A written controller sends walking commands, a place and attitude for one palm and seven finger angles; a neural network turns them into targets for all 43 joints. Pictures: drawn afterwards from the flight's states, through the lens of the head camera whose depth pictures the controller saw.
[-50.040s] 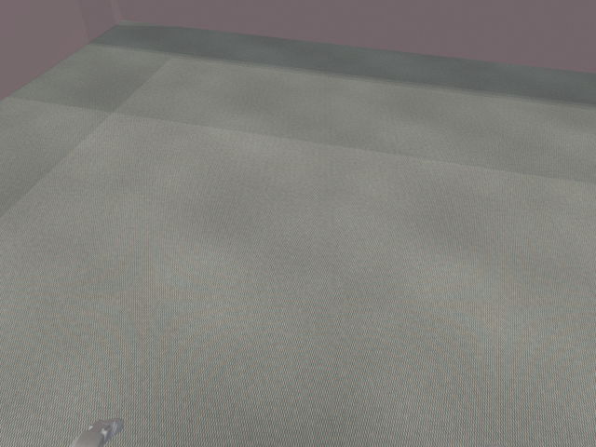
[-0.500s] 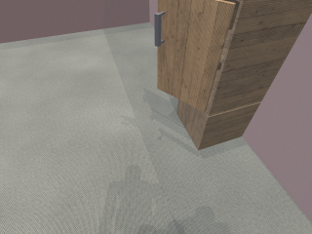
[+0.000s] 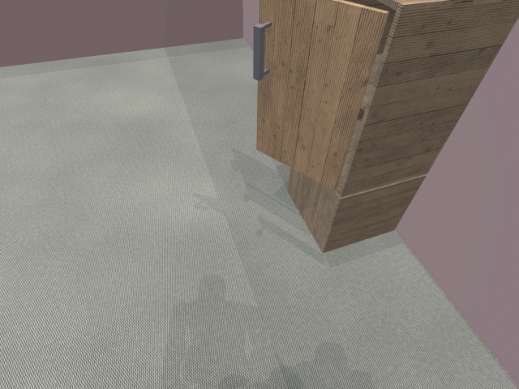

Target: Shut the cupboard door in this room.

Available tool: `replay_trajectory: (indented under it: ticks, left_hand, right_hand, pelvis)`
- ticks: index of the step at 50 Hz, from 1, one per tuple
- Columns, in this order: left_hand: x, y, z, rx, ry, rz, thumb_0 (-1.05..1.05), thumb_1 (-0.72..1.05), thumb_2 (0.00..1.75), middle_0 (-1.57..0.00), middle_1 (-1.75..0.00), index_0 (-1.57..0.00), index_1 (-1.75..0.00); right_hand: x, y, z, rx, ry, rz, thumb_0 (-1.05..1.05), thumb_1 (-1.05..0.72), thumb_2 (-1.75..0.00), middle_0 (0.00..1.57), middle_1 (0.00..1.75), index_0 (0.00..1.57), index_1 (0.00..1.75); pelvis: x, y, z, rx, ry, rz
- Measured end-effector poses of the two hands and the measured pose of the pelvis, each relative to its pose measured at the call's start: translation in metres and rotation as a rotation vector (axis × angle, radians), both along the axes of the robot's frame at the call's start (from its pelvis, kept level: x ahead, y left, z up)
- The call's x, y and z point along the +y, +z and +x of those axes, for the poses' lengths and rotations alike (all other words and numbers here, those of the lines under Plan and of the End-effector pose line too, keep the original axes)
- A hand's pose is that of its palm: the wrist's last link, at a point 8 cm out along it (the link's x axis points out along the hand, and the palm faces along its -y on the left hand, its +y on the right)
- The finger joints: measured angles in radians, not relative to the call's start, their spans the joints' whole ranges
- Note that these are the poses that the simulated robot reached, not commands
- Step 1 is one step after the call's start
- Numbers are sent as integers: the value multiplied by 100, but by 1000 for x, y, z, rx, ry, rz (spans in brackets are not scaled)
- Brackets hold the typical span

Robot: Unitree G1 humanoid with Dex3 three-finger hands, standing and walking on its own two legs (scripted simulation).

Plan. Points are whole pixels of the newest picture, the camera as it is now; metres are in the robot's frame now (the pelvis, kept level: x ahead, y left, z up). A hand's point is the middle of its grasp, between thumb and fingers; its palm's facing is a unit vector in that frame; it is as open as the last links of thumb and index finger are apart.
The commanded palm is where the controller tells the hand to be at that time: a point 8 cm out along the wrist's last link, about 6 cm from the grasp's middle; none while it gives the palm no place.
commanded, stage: look to check the result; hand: left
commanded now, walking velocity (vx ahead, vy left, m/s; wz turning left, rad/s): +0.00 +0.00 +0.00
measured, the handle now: (263, 51) +1.01 +0.03 +0.06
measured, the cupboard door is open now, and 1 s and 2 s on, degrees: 32 32 32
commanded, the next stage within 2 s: walk to a spot facing it in 0.48 s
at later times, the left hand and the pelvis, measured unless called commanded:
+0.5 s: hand out of the picture +0.01 +0.18 -0.18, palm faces +0.00 -0.98 -0.20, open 7.4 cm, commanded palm none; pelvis +0.01 +0.00 +0.00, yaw +0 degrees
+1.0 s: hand out of the picture +0.02 +0.21 -0.21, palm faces +0.21 -0.96 -0.20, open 7.4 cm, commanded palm none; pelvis +0.02 +0.02 -0.03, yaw +12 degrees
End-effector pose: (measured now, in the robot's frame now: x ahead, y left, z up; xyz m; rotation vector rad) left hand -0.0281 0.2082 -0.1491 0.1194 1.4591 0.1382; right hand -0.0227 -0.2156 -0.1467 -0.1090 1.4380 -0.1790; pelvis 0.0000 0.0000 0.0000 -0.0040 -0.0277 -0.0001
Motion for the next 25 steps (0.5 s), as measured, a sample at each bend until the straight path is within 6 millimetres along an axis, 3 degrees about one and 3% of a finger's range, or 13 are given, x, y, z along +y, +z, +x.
replay_trajectory:
  ticks: [11,25]
  left_hand:
    - [12,4,1,20,0,31,0,90,90,-19,-30,-20,-30]
    - [17,4,31,-33,-24,37,0,90,90,-19,-30,-20,-30]
  right_hand:
    - [-6,0,10,-1,11,-6,1,-90,-90,20,30,20,30]
    - [-24,5,39,-46,32,-45,1,-90,-90,20,30,20,30]
  pelvis:
    - [0,0,5,1,0,1]
    - [-3,1,12,2,0,2]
